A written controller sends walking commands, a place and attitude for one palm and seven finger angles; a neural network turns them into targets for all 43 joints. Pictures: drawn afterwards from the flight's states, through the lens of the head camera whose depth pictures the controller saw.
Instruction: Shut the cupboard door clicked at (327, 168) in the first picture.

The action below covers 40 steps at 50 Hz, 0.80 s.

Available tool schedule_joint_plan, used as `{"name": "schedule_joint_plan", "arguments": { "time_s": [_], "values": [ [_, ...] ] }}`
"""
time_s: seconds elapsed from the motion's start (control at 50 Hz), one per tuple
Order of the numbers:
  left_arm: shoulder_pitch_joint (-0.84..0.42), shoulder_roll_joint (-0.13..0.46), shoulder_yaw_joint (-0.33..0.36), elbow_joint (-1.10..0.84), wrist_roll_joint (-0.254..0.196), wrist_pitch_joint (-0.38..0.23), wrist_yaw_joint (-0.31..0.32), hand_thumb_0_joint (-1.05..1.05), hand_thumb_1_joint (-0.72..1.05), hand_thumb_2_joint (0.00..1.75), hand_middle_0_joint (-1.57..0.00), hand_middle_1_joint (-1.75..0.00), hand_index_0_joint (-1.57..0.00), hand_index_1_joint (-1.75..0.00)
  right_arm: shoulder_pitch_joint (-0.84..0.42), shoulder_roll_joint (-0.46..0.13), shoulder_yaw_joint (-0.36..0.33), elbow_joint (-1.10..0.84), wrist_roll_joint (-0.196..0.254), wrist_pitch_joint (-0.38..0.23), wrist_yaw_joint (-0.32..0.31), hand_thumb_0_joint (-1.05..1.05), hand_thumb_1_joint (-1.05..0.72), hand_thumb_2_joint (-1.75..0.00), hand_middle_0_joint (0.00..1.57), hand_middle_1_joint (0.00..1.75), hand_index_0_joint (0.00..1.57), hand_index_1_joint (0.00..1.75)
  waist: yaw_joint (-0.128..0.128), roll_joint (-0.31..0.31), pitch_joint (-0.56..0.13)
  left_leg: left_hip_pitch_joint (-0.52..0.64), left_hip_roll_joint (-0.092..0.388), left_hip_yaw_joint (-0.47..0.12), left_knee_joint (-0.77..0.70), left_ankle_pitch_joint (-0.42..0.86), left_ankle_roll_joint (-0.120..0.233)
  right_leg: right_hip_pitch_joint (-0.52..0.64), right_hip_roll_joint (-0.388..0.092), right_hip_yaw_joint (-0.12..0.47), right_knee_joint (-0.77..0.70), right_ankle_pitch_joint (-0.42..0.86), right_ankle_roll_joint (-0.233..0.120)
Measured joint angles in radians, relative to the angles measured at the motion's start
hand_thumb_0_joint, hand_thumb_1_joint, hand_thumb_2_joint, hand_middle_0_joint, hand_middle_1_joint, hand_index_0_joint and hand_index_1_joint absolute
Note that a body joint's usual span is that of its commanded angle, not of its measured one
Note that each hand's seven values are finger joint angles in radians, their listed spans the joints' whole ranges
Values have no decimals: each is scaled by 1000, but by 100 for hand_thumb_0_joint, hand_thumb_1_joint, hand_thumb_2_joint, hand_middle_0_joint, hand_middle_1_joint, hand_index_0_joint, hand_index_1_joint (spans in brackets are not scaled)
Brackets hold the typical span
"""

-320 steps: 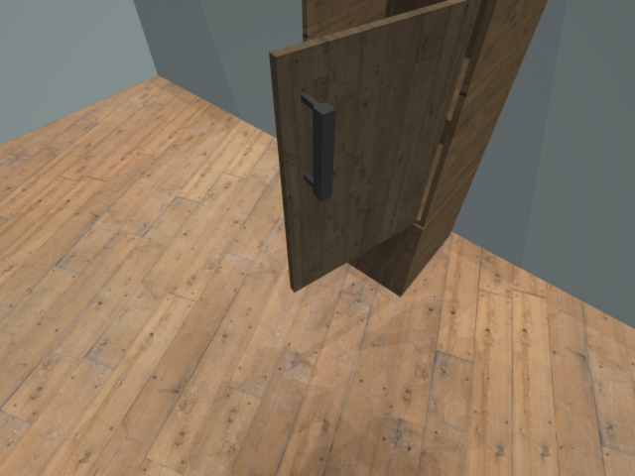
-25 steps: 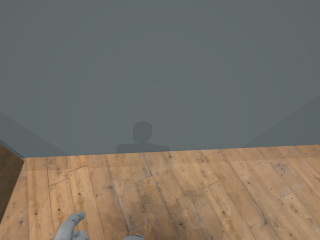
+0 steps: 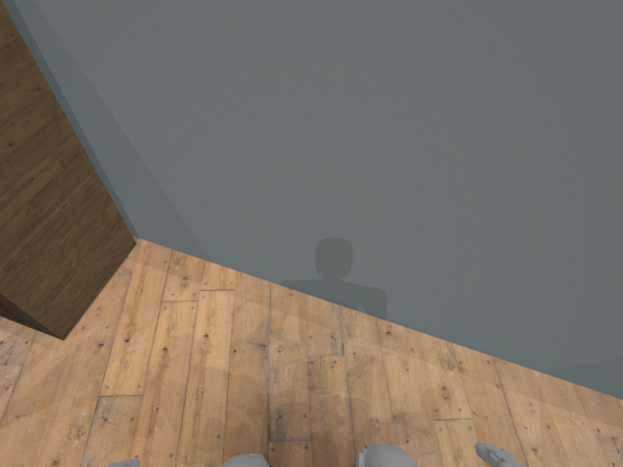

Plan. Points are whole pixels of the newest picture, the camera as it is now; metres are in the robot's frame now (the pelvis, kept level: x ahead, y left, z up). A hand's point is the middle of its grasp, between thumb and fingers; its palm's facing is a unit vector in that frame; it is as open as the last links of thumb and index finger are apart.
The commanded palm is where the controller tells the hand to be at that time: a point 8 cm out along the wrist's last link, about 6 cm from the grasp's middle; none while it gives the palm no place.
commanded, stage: turn to face it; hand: left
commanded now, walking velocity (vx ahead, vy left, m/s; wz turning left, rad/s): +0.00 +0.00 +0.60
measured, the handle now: out of the picture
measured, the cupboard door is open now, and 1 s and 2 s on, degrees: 74 74 74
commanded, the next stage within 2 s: take the last steps up to it in 1.54 s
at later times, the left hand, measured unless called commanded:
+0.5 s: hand out of the picture +0.04 +0.15 -0.15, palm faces +0.31 -0.92 -0.24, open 7.4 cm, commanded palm none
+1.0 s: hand out of the picture +0.02 +0.22 -0.15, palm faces +0.57 -0.78 -0.26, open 7.4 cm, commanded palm none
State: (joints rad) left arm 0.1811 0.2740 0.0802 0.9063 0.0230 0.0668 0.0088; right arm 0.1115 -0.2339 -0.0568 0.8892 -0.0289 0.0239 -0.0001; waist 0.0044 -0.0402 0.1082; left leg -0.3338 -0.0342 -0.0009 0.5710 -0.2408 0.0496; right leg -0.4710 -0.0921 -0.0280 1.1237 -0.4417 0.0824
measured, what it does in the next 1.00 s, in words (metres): steps on the spot, turning left: right foot, then left foot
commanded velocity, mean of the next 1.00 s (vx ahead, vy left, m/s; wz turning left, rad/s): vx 0.00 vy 0.00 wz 0.60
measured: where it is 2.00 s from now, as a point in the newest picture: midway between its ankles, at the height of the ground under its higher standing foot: outside the picture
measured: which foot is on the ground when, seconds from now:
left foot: down 0.00-0.26, up 0.28-0.62, down 0.64-1.00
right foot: up 0.00-0.24, down 0.26-0.64, up 0.66-1.00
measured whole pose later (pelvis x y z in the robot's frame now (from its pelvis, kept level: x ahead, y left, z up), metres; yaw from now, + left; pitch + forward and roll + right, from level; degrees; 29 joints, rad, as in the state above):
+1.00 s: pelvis +0.04 -0.02 +0.01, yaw +35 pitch +1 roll -1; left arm 0.13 0.26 0.07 0.87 0.02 0.05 0.01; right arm 0.19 -0.20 -0.05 0.93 -0.03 0.04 0.00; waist -0.02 0.00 0.07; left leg -0.29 -0.05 -0.11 0.50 -0.22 0.03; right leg -0.41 -0.05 0.00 0.85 -0.41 0.09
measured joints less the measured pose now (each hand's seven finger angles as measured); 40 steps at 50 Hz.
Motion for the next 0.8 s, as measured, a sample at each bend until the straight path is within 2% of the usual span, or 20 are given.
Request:
{"name": "schedule_joint_plan", "arguments": {
  "time_s": [0.1,0.22,0.24,0.26,0.28,0.32,0.38,0.42,0.48,0.58,0.62,0.64,0.66,0.7,0.74,0.8],
  "values": [
    [-25,-4,-2,-30,1,-10,-3,1,91,90,-20,-30,-20,-30,26,10,3,11,-2,10,4,1,-91,-90,21,30,20,30,-7,27,-20,12,-10,-61,-54,35,-7,1,21,24,-141,32,2],
    [-39,-24,-15,-51,-5,-26,0,1,91,90,-20,-30,-20,-30,60,16,-7,22,-2,25,8,1,-91,-90,21,30,20,30,-30,61,-32,-14,-27,-141,-31,30,-38,117,72,22,-406,59,-13],
    [-34,-27,-18,-56,-6,-34,1,1,91,90,-20,-30,-20,-30,67,16,-10,24,0,28,8,1,-91,-90,21,30,20,30,-31,63,-36,-25,-34,-153,-13,21,-46,158,78,19,-490,95,-17],
    [-27,-30,-20,-62,-4,-44,2,1,91,90,-20,-30,-20,-30,75,15,-14,25,5,31,9,1,-90,-90,21,30,20,30,-28,62,-43,-43,-43,-158,18,4,-52,190,77,18,-564,115,-38],
    [-25,-42,-22,-59,0,-51,6,1,91,90,-20,-30,-20,-30,72,8,-21,32,9,34,9,1,-91,-90,21,30,20,30,-25,75,-38,-68,-44,-159,89,-79,-60,192,81,7,-563,121,-61],
    [-15,-64,-32,-53,2,-56,12,1,91,90,-20,-30,-20,-30,69,-5,-32,44,7,42,11,1,-91,-90,21,30,20,30,-31,88,-26,-134,-48,-124,302,-200,-69,209,69,-22,-558,119,-85],
    [8,-88,-40,-40,-1,-56,15,1,91,90,-20,-30,-20,-30,64,-15,-38,54,5,51,20,1,-91,-90,20,30,20,30,-39,80,-14,-191,-22,-54,527,-202,-93,253,41,-57,-599,128,-88],
    [21,-95,-44,-31,-2,-57,15,1,91,90,-20,-30,-20,-30,58,-14,-36,56,7,55,24,1,-91,-90,20,30,20,30,-43,61,-6,-191,3,-22,548,-191,-106,277,22,-79,-623,133,-86],
    [36,-100,-47,-22,0,-61,12,1,91,90,-20,-30,-20,-30,45,-9,-29,57,10,57,27,1,-91,-90,20,30,20,30,-37,30,7,-148,32,14,438,-199,-116,299,-7,-113,-634,128,-80],
    [60,-78,-36,-10,6,-63,6,1,91,90,-21,-30,-20,-30,3,-4,-18,50,14,49,29,1,-91,-90,20,30,20,30,-11,-2,24,-48,42,60,194,-194,-101,303,-47,-173,-577,80,-58],
    [75,-61,-29,-3,2,-60,3,1,91,90,-21,-30,-20,-30,-10,-4,-13,37,13,38,29,1,-91,-90,20,30,20,30,-7,-12,20,6,33,80,75,-118,-88,289,-66,-196,-519,44,-42],
    [84,-53,-25,0,-2,-55,1,1,91,90,-21,-30,-20,-30,-15,-7,-12,29,11,28,29,1,-91,-90,20,30,20,30,-6,-13,14,26,29,81,27,-39,-58,264,-77,-202,-459,23,-33],
    [79,-41,-20,8,-7,-44,1,1,91,90,-21,-30,-20,-30,-22,-2,-13,22,9,18,26,1,-91,-90,20,30,20,30,-6,-23,15,12,18,76,48,-28,-27,223,-83,-177,-358,-36,-20],
    [64,-21,-12,21,-7,-14,7,1,91,90,-21,-30,-20,-30,-26,6,-7,13,8,4,20,1,-91,-90,20,30,20,30,1,-29,14,3,12,63,77,-61,2,136,-53,-99,-153,-122,-11],
    [46,-10,-5,28,-5,2,10,1,91,90,-20,-30,-20,-30,-14,13,-2,8,5,-2,9,1,-91,-90,20,30,20,30,1,-23,1,14,10,41,54,-65,5,69,-27,-58,-34,-98,-5],
    [14,-3,0,15,-2,2,3,1,91,90,-20,-30,-20,-30,7,19,5,13,2,-2,-2,1,-91,-90,20,30,20,30,3,-11,-12,39,4,7,-9,-28,-1,7,-9,-15,13,-5,2]
  ]
}}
